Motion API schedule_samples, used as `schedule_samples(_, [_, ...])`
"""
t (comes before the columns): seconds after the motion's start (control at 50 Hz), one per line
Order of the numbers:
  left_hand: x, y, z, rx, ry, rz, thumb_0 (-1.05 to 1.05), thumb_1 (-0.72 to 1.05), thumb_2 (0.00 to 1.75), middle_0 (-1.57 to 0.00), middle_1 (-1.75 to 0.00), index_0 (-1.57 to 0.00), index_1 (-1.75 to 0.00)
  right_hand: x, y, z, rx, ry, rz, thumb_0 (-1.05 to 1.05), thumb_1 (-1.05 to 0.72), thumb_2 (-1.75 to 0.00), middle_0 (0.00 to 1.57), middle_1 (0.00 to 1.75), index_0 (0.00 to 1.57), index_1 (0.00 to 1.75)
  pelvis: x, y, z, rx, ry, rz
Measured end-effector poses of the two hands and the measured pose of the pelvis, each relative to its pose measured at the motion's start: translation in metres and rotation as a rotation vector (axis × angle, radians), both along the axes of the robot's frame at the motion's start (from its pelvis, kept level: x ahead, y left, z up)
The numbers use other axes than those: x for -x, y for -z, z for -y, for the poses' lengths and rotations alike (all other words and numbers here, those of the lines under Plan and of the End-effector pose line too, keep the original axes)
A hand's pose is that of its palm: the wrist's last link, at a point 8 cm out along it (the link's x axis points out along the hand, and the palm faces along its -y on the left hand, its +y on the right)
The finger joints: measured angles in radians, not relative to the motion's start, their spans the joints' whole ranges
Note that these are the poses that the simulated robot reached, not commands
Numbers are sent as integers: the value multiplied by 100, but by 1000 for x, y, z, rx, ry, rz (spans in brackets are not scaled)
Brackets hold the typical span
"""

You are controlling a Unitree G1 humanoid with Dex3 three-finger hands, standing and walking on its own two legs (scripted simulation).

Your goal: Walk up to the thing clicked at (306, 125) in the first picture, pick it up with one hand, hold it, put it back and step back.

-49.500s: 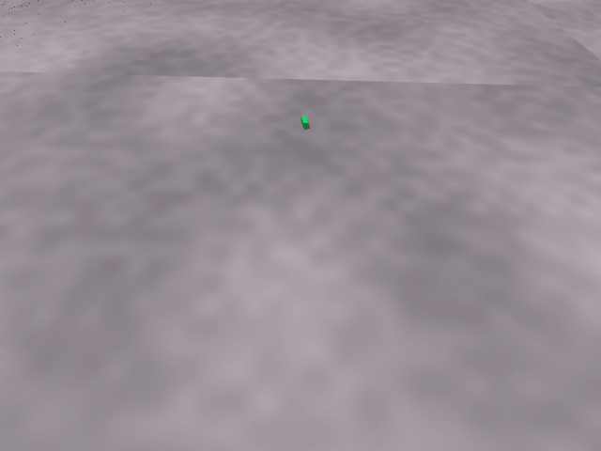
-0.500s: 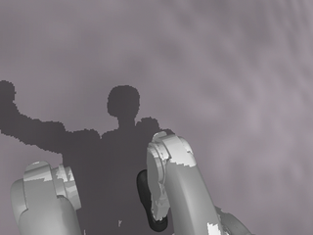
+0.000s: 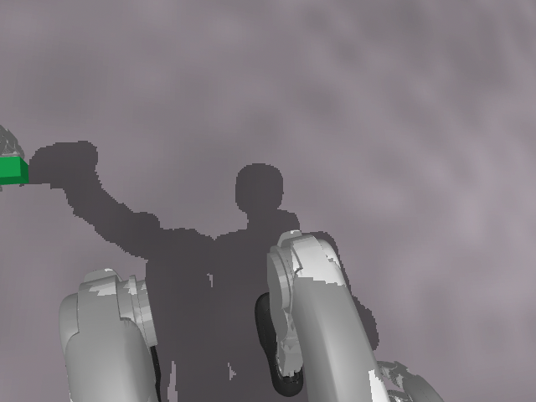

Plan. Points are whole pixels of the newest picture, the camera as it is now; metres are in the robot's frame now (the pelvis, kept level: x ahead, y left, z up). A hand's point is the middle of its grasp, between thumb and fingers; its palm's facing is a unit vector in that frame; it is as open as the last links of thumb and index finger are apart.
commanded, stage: lift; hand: left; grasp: from above
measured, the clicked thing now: out of the picture +0.48 +0.33 -0.19
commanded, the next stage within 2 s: hold in 1.74 s
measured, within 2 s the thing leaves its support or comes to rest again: neither
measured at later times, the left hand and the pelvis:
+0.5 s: hand out of the picture +0.42 +0.33 -0.06, palm faces -0.48 -0.07 -0.87, open 6.1 cm; pelvis +0.00 +0.00 +0.06, yaw +3 degrees
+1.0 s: hand out of the picture +0.35 +0.30 +0.14, palm faces -0.44 -0.11 -0.89, open 6.2 cm; pelvis +0.00 +0.00 +0.22, yaw +7 degrees
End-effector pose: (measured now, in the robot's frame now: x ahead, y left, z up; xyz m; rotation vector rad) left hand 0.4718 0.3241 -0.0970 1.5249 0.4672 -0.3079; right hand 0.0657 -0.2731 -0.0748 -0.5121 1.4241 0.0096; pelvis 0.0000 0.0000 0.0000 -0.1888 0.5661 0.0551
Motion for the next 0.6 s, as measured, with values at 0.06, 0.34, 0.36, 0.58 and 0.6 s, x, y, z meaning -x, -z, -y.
schedule_samples(0.06, [0,-4,0,-4,4,1,-1,58,0,-109,-1,-110,0,6,-3,1,9,18,-10,0,-92,-90,20,29,20,30,1,-3,0,-1,-2,-4])
schedule_samples(0.34, [17,-46,-4,12,-40,-14,-1,58,0,-107,-5,-109,-2,4,-16,-4,-9,102,9,0,-93,-90,20,30,20,30,1,-29,-2,-19,-20,-38])
schedule_samples(0.36, [19,-50,-5,13,-39,-16,-1,58,0,-107,-5,-109,-2,2,-18,-5,-12,104,14,0,-93,-90,20,30,20,30,1,-32,-2,-21,-22,-39])
schedule_samples(0.58, [50,-116,-9,26,-30,-6,-1,56,4,-105,-9,-107,-7,-38,-48,-14,-48,99,116,0,-92,-90,20,30,20,30,1,-76,-3,-41,-38,-42])
schedule_samples(0.6, [53,-123,-9,28,-30,-3,-1,56,4,-104,-10,-107,-7,-42,-53,-15,-51,97,127,0,-92,-90,20,30,20,30,1,-81,-3,-42,-40,-40])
